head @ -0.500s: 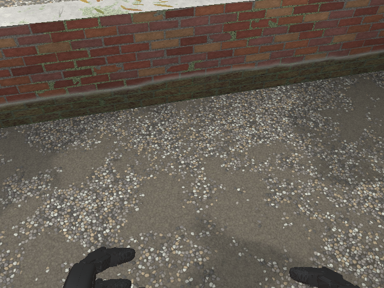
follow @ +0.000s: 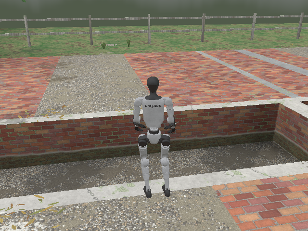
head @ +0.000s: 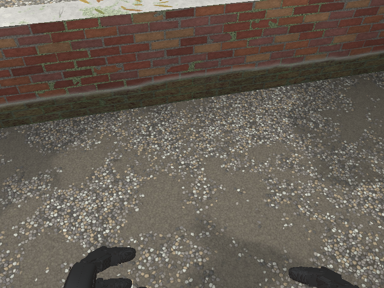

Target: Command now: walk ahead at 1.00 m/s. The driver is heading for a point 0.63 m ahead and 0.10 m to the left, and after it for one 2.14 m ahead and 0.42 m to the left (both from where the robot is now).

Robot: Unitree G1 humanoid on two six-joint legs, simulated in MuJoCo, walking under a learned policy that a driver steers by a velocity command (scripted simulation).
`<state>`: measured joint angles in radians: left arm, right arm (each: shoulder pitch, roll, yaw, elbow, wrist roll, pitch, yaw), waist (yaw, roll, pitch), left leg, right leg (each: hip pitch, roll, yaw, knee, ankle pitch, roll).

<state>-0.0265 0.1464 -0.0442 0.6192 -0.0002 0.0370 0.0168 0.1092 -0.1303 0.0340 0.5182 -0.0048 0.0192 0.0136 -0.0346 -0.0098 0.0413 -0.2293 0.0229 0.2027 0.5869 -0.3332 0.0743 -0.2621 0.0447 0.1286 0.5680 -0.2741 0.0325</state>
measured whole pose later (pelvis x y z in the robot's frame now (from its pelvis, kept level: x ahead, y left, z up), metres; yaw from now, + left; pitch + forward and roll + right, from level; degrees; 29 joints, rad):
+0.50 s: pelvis +0.03 +0.01 +0.01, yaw -1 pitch +0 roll -1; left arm 0.12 0.16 -0.03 0.73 0.00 0.08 0.03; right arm 0.30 -0.15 0.05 0.61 0.00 0.01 0.01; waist 0.00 -0.02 -0.01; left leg -0.15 0.01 0.21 0.45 -0.31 0.08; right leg -0.19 0.04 0.15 0.43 -0.25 0.04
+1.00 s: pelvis +0.02 +0.00 +0.00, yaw -1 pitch +1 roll +0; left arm 0.12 0.19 -0.02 0.71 0.02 0.10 0.04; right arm 0.28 -0.19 0.03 0.59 -0.02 0.08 0.01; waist 0.01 -0.02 -0.02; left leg -0.22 0.01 0.22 0.53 -0.33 0.07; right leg -0.28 0.04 0.15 0.55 -0.29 0.03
